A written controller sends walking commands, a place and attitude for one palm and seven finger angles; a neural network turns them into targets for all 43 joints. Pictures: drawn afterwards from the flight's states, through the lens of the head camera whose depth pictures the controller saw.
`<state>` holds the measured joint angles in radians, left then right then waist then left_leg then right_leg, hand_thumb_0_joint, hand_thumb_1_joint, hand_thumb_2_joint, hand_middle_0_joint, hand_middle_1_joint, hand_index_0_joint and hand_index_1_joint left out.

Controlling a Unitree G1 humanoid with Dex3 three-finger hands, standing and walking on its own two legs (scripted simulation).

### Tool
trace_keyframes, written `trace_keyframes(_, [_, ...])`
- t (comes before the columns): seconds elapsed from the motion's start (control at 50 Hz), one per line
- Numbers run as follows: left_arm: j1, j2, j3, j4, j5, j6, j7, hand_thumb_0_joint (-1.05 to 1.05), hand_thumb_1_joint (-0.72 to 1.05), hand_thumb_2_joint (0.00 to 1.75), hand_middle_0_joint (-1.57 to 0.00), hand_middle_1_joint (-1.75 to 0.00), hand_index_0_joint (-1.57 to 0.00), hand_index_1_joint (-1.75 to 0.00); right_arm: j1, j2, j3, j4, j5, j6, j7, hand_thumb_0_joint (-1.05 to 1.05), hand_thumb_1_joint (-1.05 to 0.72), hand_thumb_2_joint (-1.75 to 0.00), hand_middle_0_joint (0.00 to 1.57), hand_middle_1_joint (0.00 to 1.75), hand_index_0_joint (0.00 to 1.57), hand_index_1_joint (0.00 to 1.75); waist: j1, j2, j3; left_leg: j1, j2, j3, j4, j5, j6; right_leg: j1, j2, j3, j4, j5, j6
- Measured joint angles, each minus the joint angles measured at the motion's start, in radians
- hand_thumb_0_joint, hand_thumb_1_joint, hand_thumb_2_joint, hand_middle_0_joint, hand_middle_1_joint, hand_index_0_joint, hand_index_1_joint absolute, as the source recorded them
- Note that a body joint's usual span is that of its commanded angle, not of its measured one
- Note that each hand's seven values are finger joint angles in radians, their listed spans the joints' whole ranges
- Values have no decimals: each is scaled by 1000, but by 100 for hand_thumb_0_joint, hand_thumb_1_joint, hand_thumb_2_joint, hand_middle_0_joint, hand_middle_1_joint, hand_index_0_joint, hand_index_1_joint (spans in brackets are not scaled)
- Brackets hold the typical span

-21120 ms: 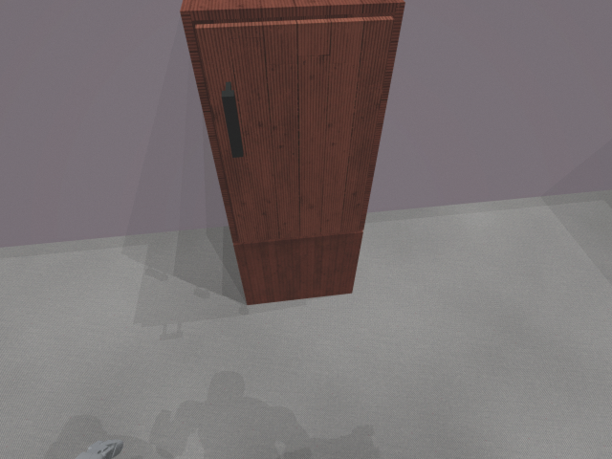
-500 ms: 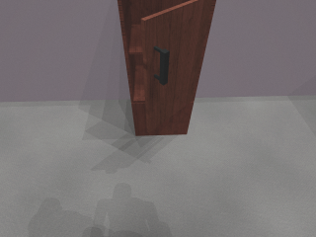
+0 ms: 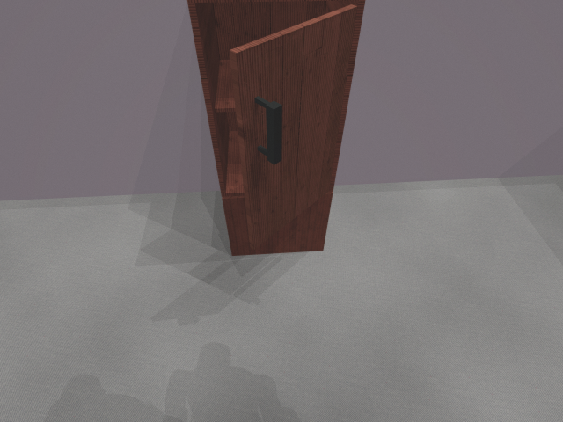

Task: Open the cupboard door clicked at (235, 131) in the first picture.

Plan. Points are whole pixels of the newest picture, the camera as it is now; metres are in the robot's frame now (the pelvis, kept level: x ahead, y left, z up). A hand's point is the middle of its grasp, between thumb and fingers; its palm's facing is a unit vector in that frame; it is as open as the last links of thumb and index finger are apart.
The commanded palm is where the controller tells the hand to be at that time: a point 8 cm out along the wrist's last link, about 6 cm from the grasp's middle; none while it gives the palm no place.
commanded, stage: look to check the result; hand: left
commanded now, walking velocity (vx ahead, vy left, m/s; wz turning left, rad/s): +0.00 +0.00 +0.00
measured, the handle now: (267, 130) +0.67 +0.06 +0.05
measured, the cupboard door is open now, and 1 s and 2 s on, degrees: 41 41 41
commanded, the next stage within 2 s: walk to a spot facing it in 0.60 s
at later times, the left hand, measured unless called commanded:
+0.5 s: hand out of the picture +0.00 +0.15 -0.17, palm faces +0.05 -0.98 -0.19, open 7.4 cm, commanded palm none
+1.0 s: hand out of the picture +0.03 +0.17 -0.18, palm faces -0.02 -0.98 -0.21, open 7.4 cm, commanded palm none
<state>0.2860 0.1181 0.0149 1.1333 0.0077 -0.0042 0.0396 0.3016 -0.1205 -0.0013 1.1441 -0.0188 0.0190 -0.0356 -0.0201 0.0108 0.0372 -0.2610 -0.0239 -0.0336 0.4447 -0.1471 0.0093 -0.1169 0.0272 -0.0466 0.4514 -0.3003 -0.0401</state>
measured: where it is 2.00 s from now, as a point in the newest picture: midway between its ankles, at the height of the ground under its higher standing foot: outside the picture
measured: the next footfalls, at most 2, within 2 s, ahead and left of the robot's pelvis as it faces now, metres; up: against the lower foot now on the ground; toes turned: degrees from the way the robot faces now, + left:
left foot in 1.70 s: +0.13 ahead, +0.08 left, +0.00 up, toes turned -30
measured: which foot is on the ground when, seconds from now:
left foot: down 0.00-1.00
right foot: down 0.00-1.00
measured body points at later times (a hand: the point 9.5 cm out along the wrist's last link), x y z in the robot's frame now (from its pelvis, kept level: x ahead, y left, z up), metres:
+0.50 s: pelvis +0.02 -0.01 +0.00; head +0.04 -0.01 +0.45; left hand +0.00 +0.21 -0.16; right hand +0.02 -0.23 -0.16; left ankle +0.06 +0.11 -0.74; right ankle -0.03 -0.09 -0.74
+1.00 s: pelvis +0.03 -0.01 -0.01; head +0.05 -0.02 +0.44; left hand +0.04 +0.22 -0.16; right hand +0.02 -0.24 -0.17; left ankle +0.06 +0.11 -0.74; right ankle -0.03 -0.09 -0.74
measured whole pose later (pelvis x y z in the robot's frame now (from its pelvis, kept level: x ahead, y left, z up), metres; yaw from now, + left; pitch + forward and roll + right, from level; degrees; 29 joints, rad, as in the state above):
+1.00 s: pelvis +0.03 -0.01 -0.01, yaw -6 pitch -1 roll +0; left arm 0.29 0.15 0.06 1.09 0.01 0.04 0.02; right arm 0.22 -0.16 -0.04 1.08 -0.02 0.04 -0.06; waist 0.00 0.00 0.07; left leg -0.26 0.04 0.05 0.54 -0.26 -0.01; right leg -0.14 0.07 0.05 0.52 -0.35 -0.06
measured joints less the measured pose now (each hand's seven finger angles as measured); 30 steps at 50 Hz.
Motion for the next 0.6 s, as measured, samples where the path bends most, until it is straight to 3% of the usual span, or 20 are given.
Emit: trace_keyframes(0.6, [17, 6, -4, 12, -4, -3, 3, 0, 90, 90, -20, -30, -20, -30, -57, -23, 4, 6, 6, -4, -10, 1, -92, -90, 20, 30, 20, 30, 17, -8, 21, 43, 8, -1, -17, -32, -12, 59, 9, 2, -54, -11, -10])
